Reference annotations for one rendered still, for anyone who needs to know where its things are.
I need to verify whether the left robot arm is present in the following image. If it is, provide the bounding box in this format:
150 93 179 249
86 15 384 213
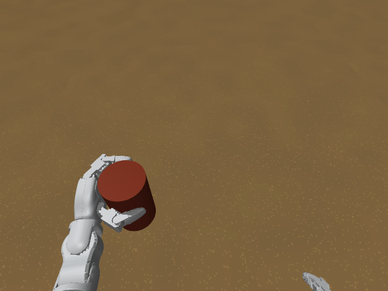
53 218 104 291

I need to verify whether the left robot hand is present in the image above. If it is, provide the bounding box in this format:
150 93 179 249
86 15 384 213
74 154 146 233

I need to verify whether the can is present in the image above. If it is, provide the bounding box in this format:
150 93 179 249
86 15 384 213
98 160 156 231

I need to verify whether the right robot hand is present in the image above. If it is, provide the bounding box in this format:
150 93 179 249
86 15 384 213
303 272 331 291

